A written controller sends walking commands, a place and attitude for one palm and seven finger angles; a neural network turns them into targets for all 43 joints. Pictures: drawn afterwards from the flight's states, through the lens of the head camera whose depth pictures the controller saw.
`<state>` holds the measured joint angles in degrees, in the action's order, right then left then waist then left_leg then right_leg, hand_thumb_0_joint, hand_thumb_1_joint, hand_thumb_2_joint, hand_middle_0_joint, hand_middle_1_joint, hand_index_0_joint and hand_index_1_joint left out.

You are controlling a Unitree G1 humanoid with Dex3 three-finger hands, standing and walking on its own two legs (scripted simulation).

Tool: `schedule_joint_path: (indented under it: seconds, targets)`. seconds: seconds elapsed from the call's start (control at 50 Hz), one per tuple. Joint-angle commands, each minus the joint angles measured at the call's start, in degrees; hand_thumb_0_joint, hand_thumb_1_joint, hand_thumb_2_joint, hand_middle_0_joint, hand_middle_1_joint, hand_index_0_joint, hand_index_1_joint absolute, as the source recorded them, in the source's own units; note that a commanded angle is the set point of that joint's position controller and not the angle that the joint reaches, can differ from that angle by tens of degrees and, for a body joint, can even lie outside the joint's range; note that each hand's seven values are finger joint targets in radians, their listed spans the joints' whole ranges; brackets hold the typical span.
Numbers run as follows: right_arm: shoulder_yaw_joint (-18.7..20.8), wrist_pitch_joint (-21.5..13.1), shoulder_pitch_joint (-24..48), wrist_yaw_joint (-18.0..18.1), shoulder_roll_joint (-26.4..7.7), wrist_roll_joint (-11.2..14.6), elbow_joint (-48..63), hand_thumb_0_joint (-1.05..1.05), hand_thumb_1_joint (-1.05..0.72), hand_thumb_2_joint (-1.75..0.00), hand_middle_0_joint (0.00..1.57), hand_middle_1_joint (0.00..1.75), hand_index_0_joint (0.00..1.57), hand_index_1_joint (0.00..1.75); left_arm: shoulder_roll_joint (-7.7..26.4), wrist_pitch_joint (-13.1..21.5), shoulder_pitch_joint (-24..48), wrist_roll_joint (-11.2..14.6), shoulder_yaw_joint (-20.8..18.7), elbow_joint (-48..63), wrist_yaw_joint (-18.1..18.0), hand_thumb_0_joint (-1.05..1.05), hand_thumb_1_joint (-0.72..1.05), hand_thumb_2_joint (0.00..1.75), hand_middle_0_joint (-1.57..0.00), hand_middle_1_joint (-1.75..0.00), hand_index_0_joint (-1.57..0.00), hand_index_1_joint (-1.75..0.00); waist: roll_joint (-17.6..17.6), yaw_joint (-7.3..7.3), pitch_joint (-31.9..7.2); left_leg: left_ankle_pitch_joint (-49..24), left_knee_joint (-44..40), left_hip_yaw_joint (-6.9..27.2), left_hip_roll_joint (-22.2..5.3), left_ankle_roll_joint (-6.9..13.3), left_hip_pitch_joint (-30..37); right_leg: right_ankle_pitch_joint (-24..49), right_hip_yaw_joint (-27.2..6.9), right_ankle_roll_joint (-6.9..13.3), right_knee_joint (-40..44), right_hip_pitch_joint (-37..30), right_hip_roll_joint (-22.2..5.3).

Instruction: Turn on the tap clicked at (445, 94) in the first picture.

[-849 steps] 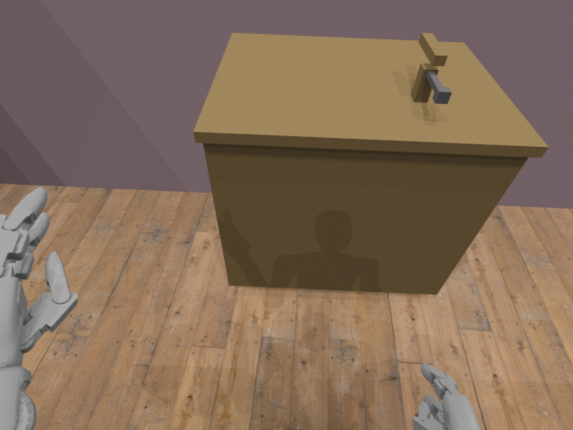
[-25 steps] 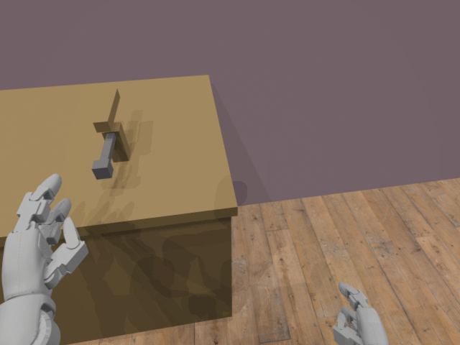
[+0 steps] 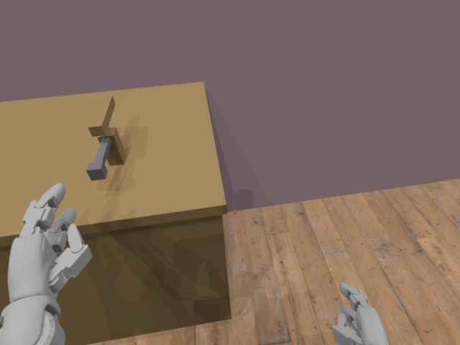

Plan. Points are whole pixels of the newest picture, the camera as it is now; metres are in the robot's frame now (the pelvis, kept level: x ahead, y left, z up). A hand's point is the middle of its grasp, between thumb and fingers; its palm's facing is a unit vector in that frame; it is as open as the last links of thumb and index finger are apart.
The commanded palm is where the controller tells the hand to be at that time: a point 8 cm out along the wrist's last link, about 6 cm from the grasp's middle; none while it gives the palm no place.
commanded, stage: turn the palm inward beside the body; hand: left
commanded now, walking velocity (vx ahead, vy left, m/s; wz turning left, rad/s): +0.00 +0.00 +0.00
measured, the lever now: (97, 170) +0.38 +0.33 +0.11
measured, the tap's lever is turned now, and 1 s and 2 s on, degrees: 0 0 0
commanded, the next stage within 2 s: reach beside the lever's end, fingers flat in 0.22 s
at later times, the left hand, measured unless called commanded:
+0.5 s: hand (87, 251) +0.19 +0.24 +0.14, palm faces +0.53 -0.83 -0.13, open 7.4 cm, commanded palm +0.14 +0.27 +0.15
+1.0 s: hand (83, 232) +0.23 +0.27 +0.12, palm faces +0.51 -0.86 -0.10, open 7.5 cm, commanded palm +0.19 +0.31 +0.13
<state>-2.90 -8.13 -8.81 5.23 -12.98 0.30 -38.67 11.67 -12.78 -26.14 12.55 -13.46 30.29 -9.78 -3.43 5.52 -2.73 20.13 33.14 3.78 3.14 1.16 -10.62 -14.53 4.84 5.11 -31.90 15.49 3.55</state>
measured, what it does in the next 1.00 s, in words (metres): stands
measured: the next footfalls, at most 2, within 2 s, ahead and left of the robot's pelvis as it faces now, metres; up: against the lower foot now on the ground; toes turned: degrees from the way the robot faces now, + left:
none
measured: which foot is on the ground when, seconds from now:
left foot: down 0.00-1.00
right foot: down 0.00-1.00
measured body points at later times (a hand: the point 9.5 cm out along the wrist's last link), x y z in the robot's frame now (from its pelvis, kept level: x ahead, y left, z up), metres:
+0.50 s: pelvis +0.00 -0.01 +0.00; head -0.03 -0.04 +0.45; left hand +0.16 +0.28 +0.15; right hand +0.21 -0.23 -0.08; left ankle -0.02 +0.11 -0.73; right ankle +0.03 -0.06 -0.73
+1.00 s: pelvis +0.01 +0.01 +0.00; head +0.00 +0.00 +0.45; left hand +0.20 +0.31 +0.13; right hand +0.21 -0.21 -0.08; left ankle -0.02 +0.11 -0.73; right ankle +0.03 -0.06 -0.73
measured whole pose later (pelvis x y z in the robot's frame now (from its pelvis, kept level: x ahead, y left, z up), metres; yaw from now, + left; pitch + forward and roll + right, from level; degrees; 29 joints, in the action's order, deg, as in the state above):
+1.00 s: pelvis +0.01 +0.01 +0.00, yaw +0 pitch +0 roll +0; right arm -1.9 -8.4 -9.4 6.6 -12.9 0.4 -39.8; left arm 11.8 -8.0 -18.7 12.4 -17.0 18.4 -8.6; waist -2.3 4.9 -2.7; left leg 21.0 33.3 3.1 3.6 2.0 -11.9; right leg -15.4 4.1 4.2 -32.3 17.0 3.2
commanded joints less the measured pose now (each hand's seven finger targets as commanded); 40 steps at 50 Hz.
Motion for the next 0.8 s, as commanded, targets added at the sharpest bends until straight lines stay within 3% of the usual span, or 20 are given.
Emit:
schedule_joint_path:
  seconds: [0.0, 0.02, 0.16, 0.22, 0.3, 0.36, 0.38, 0.4, 0.44, 0.48, 0.5, 0.52, 0.64, 0.68, 0.7, 0.72, 0.78]
  targets:
    - [2.0, -3.6, 10.2, 0.7, -5.4, 0.2, 9.8, 0.0, -0.9, -0.9, 0.2, 0.3, 0.2, 0.3, 8.3, 3.8, 5.8, 0.1, -5.4, 12.0, -0.6, 0.0, 0.9, 0.9, -0.2, -0.3, -0.2, -0.3, 2.8, 0.06, -2.0, -7.7, -4.9, -0.4, -1.4, 0.2, -8.7, -0.1, -6.8, -4.6, 7.8, -8.3, -4.7]
    - [1.9, -3.7, 10.3, 0.6, -5.4, 0.3, 9.9, 0.0, -0.9, -0.9, 0.2, 0.3, 0.2, 0.3, 7.5, 4.0, 6.0, 0.2, -4.7, 12.2, -0.6, 0.0, 0.9, 0.9, -0.2, -0.3, -0.2, -0.3, 4.0, -0.29, -1.9, -7.3, -4.7, -0.4, -1.4, 0.2, -9.2, -0.7, -7.4, -4.8, 8.1, -8.4, -5.1]
    - [2.2, -3.8, 11.1, 0.3, -5.0, 0.3, 9.6, 0.0, -0.9, -0.9, 0.2, 0.3, 0.2, 0.3, 8.0, 4.5, 6.2, -0.2, -4.7, 12.8, -1.6, 0.0, 0.9, 0.9, -0.2, -0.3, -0.2, -0.3, 3.8, -0.39, -2.6, -5.0, -2.6, -0.4, -1.5, 0.3, -10.2, -3.6, -11.5, -6.0, 10.0, -8.7, -7.3]
    - [2.1, -3.8, 11.1, 0.3, -4.8, 0.4, 9.7, 0.0, -0.9, -0.9, 0.2, 0.3, 0.2, 0.3, 8.0, 4.8, 6.7, -0.8, -3.8, 13.8, -1.9, 0.0, 0.9, 0.9, -0.2, -0.3, -0.2, -0.3, 0.8, -0.44, -1.8, -4.0, -2.7, -0.6, -1.4, 0.2, -10.0, -6.5, -11.3, -5.6, 10.4, -7.7, -7.2]
    - [2.2, -3.8, 11.2, 0.4, -5.0, 0.2, 9.5, 0.0, -0.9, -0.9, 0.2, 0.3, 0.2, 0.3, 8.7, 4.9, 5.5, -0.7, -5.0, 13.3, -2.3, 0.0, 0.9, 0.9, -0.2, -0.3, -0.2, -0.3, 3.3, -0.23, -2.1, -4.0, -2.0, -0.4, -1.5, 0.3, -10.2, -5.8, -12.0, -6.1, 10.6, -8.0, -7.6]
    - [2.5, -3.2, 11.8, 1.0, -4.9, 0.4, 8.6, 0.0, -0.9, -0.9, 0.2, 0.3, 0.2, 0.3, 9.8, 4.4, 7.0, 0.2, -7.5, 8.4, -2.2, 0.0, 0.9, 0.9, -0.2, -0.3, -0.2, -0.3, 7.5, -0.71, -1.1, -2.4, -1.1, 0.0, -1.7, 0.2, -12.0, -8.2, -14.2, -7.0, 12.0, -7.5, -8.5]
    - [2.5, -2.9, 11.8, 1.0, -5.0, 0.6, 8.1, 0.0, -0.9, -0.9, 0.2, 0.3, 0.2, 0.3, 10.2, 4.2, 8.8, 0.3, -7.8, 7.7, -2.1, 0.0, 0.9, 0.9, -0.2, -0.3, -0.2, -0.3, 6.5, -0.96, -1.2, -2.0, -0.9, -0.1, -1.7, 0.1, -12.2, -9.4, -14.5, -7.0, 12.3, -7.2, -8.8]
    - [2.5, -2.8, 12.2, 1.1, -4.9, 0.7, 8.0, 0.0, -0.9, -0.9, 0.2, 0.3, 0.2, 0.3, 9.9, 4.0, 10.8, 0.1, -7.2, 7.5, -2.0, 0.0, 0.9, 0.9, -0.2, -0.3, -0.2, -0.3, 3.8, -1.09, -0.3, -1.4, -1.3, -0.3, -1.6, 0.0, -11.4, -11.5, -14.0, -6.6, 12.8, -6.3, -8.6]
    - [2.4, -3.1, 12.2, 1.2, -4.7, 0.8, 8.0, 0.0, -0.9, -0.9, 0.2, 0.3, 0.2, 0.3, 8.9, 4.4, 12.2, 0.4, -6.2, 6.8, -2.0, 0.0, 0.9, 0.9, -0.2, -0.3, -0.2, -0.3, 2.0, -1.17, -0.5, -1.5, -1.6, -0.1, -1.5, 0.0, -11.4, -11.1, -13.5, -6.4, 12.3, -6.1, -8.5]
    - [2.4, -3.3, 11.8, 1.4, -5.0, 0.8, 7.6, 0.0, -0.9, -0.9, 0.2, 0.3, 0.2, 0.3, 9.7, 5.1, 14.2, 0.4, -6.7, 6.1, -1.7, 0.0, 0.9, 0.9, -0.2, -0.3, -0.2, -0.3, 2.7, -1.49, -1.9, -3.0, -2.1, 0.3, -1.6, 0.1, -10.9, -7.6, -12.6, -6.1, 11.0, -6.7, -7.9]
    - [2.7, -3.3, 11.7, 1.4, -5.1, 0.8, 7.6, 0.0, -0.9, -0.9, 0.2, 0.3, 0.2, 0.3, 10.5, 5.3, 13.8, 0.1, -7.3, 6.5, -1.4, 0.0, 0.9, 0.9, -0.2, -0.3, -0.2, -0.3, 0.5, -1.01, -3.4, -3.8, -2.4, -0.1, -1.5, 0.1, -9.9, -6.5, -11.5, -5.9, 10.3, -7.1, -7.4]
    - [2.4, -3.5, 11.3, 1.6, -5.1, 0.8, 7.9, 0.0, -0.9, -0.9, 0.2, 0.3, 0.2, 0.3, 9.8, 5.8, 15.2, 0.0, -5.9, 7.1, -1.1, 0.0, 0.9, 0.9, -0.2, -0.3, -0.2, -0.3, 0.4, -1.35, -3.9, -4.5, -3.0, 0.1, -1.4, 0.3, -9.7, -5.1, -10.6, -5.6, 9.4, -7.2, -7.0]
    - [2.6, -3.6, 9.2, 1.9, -5.6, 0.4, 8.0, 0.0, -0.9, -0.9, 0.2, 0.3, 0.2, 0.3, 11.1, 7.1, 11.4, 0.6, -9.3, 2.9, 0.7, 0.0, 0.9, 0.9, -0.2, -0.3, -0.2, -0.3, 3.2, -0.31, -7.3, -11.8, -3.9, -0.2, -1.5, 0.2, -8.7, 9.5, -7.0, -5.1, 4.9, -10.2, -5.0]
    - [2.5, -3.3, 8.8, 1.9, -5.7, 0.5, 8.2, 0.0, -0.9, -0.9, 0.2, 0.3, 0.2, 0.3, 10.7, 6.9, 12.1, 0.9, -9.5, 2.0, 1.0, 0.0, 0.9, 0.9, -0.2, -0.3, -0.2, -0.3, 3.4, -0.35, -6.6, -13.4, -4.3, -0.2, -1.5, 0.0, -8.6, 11.1, -5.9, -4.7, 4.4, -9.9, -4.5]
    - [2.6, -3.2, 8.9, 1.9, -5.8, 0.6, 7.9, 0.0, -0.9, -0.9, 0.2, 0.3, 0.2, 0.3, 11.2, 6.5, 12.3, 0.9, -10.2, 1.4, 1.0, 0.0, 0.9, 0.9, -0.2, -0.3, -0.2, -0.3, 0.8, -0.25, -6.3, -13.8, -4.4, -0.5, -1.5, -0.2, -8.0, 10.4, -5.7, -4.4, 4.5, -9.4, -4.2]
    - [2.4, -3.3, 8.9, 1.9, -5.7, 0.7, 8.1, 0.0, -0.9, -0.9, 0.2, 0.3, 0.2, 0.3, 9.9, 6.7, 14.1, 0.9, -8.6, 1.9, 1.1, 0.0, 0.9, 0.9, -0.2, -0.3, -0.2, -0.3, 1.0, -0.82, -5.1, -14.1, -4.8, -0.3, -1.5, -0.4, -7.8, 9.8, -4.9, -4.0, 4.5, -8.6, -4.0]
    - [2.9, -3.6, 7.9, 1.8, -6.0, 0.4, 8.5, 0.0, -0.9, -0.9, 0.2, 0.3, 0.2, 0.3, 10.3, 7.3, 12.8, 0.6, -9.3, 2.3, 0.7, 0.0, 0.9, 0.9, -0.2, -0.29, -0.2, -0.29, 0.3, -0.41, -6.8, -17.3, -4.4, -0.4, -1.6, -0.9, -6.7, 12.9, -4.4, -3.6, 3.4, -8.9, -3.6]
